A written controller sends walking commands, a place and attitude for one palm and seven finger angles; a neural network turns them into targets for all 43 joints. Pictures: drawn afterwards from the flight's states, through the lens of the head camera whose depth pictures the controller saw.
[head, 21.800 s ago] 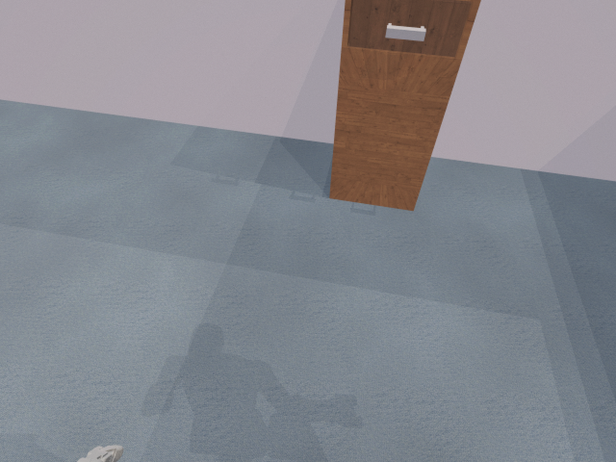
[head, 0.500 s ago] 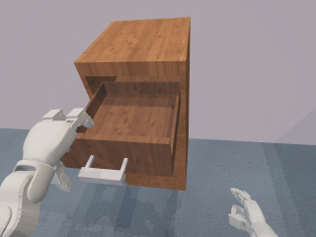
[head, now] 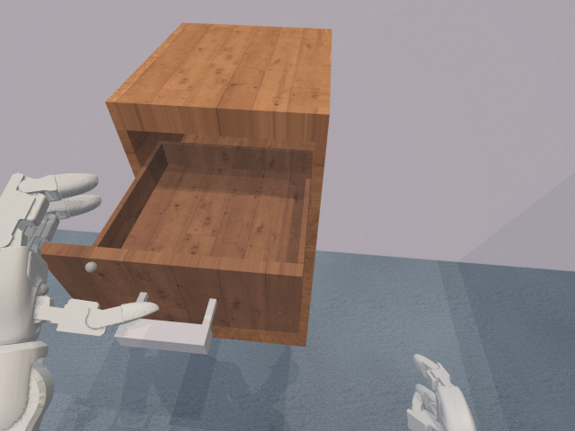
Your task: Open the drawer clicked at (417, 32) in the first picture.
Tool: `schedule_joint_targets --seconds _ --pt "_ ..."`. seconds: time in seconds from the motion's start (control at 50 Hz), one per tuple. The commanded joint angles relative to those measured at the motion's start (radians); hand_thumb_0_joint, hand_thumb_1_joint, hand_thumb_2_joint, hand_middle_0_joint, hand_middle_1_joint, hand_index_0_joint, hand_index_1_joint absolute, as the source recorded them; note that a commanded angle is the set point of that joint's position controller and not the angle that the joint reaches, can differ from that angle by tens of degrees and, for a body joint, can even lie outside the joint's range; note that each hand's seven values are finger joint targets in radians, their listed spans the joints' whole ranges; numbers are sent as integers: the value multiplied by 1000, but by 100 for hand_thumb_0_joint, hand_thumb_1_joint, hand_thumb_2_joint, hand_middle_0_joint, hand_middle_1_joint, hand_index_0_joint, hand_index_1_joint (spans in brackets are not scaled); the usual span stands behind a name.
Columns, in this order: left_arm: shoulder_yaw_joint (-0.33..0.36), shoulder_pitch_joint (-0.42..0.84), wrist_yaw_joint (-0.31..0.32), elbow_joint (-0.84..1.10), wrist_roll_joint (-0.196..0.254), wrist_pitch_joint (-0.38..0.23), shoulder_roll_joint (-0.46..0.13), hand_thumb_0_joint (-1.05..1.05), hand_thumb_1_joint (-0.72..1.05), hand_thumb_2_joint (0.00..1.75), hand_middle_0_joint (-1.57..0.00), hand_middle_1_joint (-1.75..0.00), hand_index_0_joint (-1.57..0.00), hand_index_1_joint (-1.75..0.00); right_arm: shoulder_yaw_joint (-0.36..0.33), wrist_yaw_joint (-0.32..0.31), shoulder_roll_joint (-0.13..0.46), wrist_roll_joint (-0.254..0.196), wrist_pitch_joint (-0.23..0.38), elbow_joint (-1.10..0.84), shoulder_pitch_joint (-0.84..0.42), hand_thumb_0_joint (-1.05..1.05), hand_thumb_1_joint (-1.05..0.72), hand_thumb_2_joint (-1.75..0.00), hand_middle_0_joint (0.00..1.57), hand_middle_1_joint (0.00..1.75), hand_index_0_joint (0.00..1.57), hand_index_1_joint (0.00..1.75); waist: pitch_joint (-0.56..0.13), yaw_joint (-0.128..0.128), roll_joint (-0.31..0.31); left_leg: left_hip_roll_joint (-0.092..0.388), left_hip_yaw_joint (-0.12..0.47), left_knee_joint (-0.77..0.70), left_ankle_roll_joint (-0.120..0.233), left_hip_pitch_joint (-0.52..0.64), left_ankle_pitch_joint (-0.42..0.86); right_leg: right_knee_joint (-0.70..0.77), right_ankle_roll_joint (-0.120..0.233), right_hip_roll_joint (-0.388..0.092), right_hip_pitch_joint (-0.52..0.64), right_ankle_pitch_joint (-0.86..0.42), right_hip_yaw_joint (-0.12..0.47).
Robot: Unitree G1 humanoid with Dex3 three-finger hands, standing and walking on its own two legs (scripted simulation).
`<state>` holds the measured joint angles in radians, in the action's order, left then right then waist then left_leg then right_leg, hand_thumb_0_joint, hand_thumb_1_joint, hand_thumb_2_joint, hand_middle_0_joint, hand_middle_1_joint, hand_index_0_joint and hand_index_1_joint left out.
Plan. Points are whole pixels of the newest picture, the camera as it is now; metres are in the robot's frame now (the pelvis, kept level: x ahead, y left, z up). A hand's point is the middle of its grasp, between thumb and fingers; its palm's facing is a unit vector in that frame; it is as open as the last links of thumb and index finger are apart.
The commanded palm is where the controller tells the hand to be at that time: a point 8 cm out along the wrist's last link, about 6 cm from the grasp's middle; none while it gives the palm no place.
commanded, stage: draw the hand back to the body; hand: left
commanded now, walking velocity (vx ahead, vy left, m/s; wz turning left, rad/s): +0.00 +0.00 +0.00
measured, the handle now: (171, 318) +0.24 +0.20 +0.03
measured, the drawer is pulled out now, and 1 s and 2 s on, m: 0.30 0.30 0.30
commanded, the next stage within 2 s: step back with the hand held close in 0.70 s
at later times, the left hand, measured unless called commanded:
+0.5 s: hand (69, 275) +0.19 +0.24 +0.20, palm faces +0.45 -0.80 -0.39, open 8.6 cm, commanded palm +0.14 +0.28 +0.22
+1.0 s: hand (76, 276) +0.19 +0.23 +0.20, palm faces +0.40 -0.79 -0.47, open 7.4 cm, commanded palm +0.13 +0.27 +0.22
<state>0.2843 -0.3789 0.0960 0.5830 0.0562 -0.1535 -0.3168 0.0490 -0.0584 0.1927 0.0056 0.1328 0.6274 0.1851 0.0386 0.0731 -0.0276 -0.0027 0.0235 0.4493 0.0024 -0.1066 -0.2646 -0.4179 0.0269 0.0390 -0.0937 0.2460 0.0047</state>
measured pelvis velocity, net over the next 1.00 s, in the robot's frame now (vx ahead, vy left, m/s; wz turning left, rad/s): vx -0.01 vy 0.00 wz -0.01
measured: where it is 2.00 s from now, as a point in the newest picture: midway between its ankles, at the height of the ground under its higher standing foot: outside the picture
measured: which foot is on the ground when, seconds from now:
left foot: down 0.00-1.00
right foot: down 0.00-1.00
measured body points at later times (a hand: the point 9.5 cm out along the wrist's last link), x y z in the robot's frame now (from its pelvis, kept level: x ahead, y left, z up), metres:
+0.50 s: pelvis +0.01 +0.00 +0.00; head -0.01 -0.02 +0.45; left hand +0.16 +0.28 +0.22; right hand +0.21 -0.21 -0.08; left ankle -0.01 +0.12 -0.74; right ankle -0.01 -0.10 -0.74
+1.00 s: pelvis -0.01 +0.00 +0.00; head +0.00 -0.02 +0.45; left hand +0.16 +0.27 +0.23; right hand +0.18 -0.24 -0.08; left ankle -0.01 +0.12 -0.74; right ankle -0.01 -0.10 -0.74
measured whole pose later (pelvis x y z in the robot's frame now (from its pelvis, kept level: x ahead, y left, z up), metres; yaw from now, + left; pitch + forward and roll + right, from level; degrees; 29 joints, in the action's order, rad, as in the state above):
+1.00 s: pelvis -0.01 +0.00 +0.00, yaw -1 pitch +1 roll -1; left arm 0.42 -0.52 0.10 0.58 0.06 -0.20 -0.38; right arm -0.01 -0.04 0.24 -0.02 0.06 0.58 0.17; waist 0.00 0.03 -0.06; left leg 0.02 0.02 0.48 0.00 -0.23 -0.26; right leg -0.42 0.03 0.06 -0.21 0.22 0.01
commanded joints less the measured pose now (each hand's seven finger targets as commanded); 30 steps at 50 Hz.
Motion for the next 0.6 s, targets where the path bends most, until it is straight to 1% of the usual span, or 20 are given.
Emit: schedule_joint_targets --seconds 0.0,0.06,0.08,0.1,0.16,0.18,0.2,0.22,0.26,0.3,0.32,0.38,0.4,0.42,0.46,0.48,0.5,0.52,0.56,0.58 --pt "111 60 11 209 19 -57 -171 0 6 54 -26 -84 -26 -84 -46 -4 113 1 63 -161 -154 0 -90 -90 20 30 20 30 -109 -5 -89 31 -33 -62 1 9 261 59 2 -37 12 -221 -27" --pt "127 22 9 220 22 -54 -178 0 17 58 -25 -77 -25 -77 -51 2 116 -3 59 -166 -147 0 -90 -90 20 30 20 30 -132 -3 -58 35 -28 -53 -1 9 309 43 0 -35 18 -258 -31" --pt "145 18 10 223 26 -52 -193 0 20 60 -25 -75 -25 -75 -54 0 119 -3 61 -165 -152 0 -90 -90 20 30 20 30 -130 -1 -53 36 -28 -50 -3 10 312 51 1 -32 18 -266 -30" --pt "150 -1 11 207 27 -51 -191 0 23 62 -25 -73 -25 -73 -56 -1 117 -4 57 -163 -146 0 -90 -90 20 30 20 30 -137 -3 -37 35 -32 -49 -1 12 311 49 -2 -35 18 -269 -29" --pt "156 -5 11 211 26 -46 -190 0 34 66 -24 -66 -24 -66 -60 -1 117 -8 48 -164 -141 0 -90 -90 20 30 20 30 -137 -6 -43 36 -32 -45 -4 19 322 45 -3 -32 4 -270 -29" --pt "166 3 12 219 28 -46 -201 0 37 68 -24 -64 -24 -64 -63 -3 121 -10 50 -164 -146 0 -90 -90 20 30 20 30 -134 -5 -59 35 -33 -43 -4 21 315 55 -1 -29 0 -266 -25" --pt "167 -9 14 190 28 -43 -196 0 41 69 -24 -62 -24 -62 -61 -5 116 -8 46 -160 -141 0 -90 -90 20 30 20 30 -122 -7 -47 35 -34 -49 -5 13 292 54 -3 -32 -5 -249 -29" --pt "169 -13 14 193 29 -44 -195 0 44 70 -23 -59 -23 -59 -63 -5 117 -11 44 -163 -138 0 -90 -90 20 30 20 30 -127 -7 -23 36 -30 -49 -5 11 299 50 -4 -31 -1 -252 -31" --pt "183 -21 15 182 31 -40 -202 0 51 74 -23 -55 -23 -55 -65 -7 117 -12 38 -164 -140 0 -90 -90 20 30 20 30 -132 -5 -19 34 -31 -47 -2 13 295 50 -5 -31 -3 -253 -27" --pt "190 -14 15 172 31 -39 -208 0 58 76 -22 -50 -22 -50 -65 -11 118 -12 37 -160 -140 0 -90 -90 20 30 20 30 -121 -7 -35 31 -34 -46 -2 13 283 60 -4 -32 -9 -248 -25" --pt "189 -20 15 160 34 -35 -203 0 62 78 -22 -48 -22 -48 -65 -12 114 -12 33 -162 -142 0 -90 -90 20 30 20 30 -114 -5 -16 31 -33 -47 0 12 282 60 -5 -31 -12 -250 -26" --pt "202 1 17 173 33 -33 -219 0 73 82 -21 -41 -21 -41 -67 -14 117 -14 34 -161 -147 0 -90 -90 20 30 20 30 -112 -5 -41 28 -35 -45 0 19 258 75 -5 -29 -23 -227 -18" --pt "188 -1 16 163 33 -32 -206 0 76 84 -21 -39 -21 -39 -64 -15 115 -12 35 -161 -146 0 -90 -90 20 30 20 30 -106 -9 -42 28 -36 -49 1 16 241 74 -7 -34 -27 -212 -20" --pt "180 4 15 163 34 -31 -201 0 80 86 -21 -37 -21 -37 -63 -16 113 -12 35 -165 -148 0 -90 -90 20 30 20 30 -96 -8 -20 27 -33 -49 4 10 233 76 -9 -32 -31 -205 -22" --pt "180 13 17 180 29 -32 -207 0 87 88 -20 -32 -20 -32 -63 -14 117 -11 39 -165 -146 0 -90 -90 20 30 20 30 -122 -7 -39 24 -31 -45 5 20 243 73 -7 -33 -20 -213 -18" --pt "179 21 18 184 30 -31 -208 0 90 90 -20 -30 -20 -30 -62 -14 116 -11 42 -163 -150 0 -90 -90 20 30 20 30 -111 -8 -62 22 -30 -46 2 19 238 79 -5 -33 -24 -208 -19" --pt "174 16 18 173 28 -30 -204 0 90 90 -20 -30 -20 -30 -61 -14 115 -11 43 -160 -148 0 -90 -90 20 30 20 30 -99 -10 -51 24 -28 -49 1 16 230 78 -6 -33 -31 -196 -21" --pt "182 11 20 176 30 -30 -210 0 90 90 -20 -30 -20 -30 -62 -15 114 -10 44 -164 -149 0 -90 -90 20 30 20 30 -108 -6 -32 24 -30 -50 4 16 223 78 -7 -34 -26 -195 -21" --pt "181 15 20 181 29 -29 -213 0 90 90 -20 -30 -20 -30 -62 -15 113 -10 44 -165 -149 0 -90 -90 20 30 20 30 -114 -5 -41 22 -31 -45 5 18 219 80 -7 -35 -28 -189 -16" --pt "181 20 20 181 29 -30 -211 0 90 90 -20 -30 -20 -30 -62 -15 113 -11 47 -160 -152 0 -90 -90 20 30 20 30 -97 -7 -47 21 -28 -47 2 15 213 88 -4 -32 -34 -183 -16"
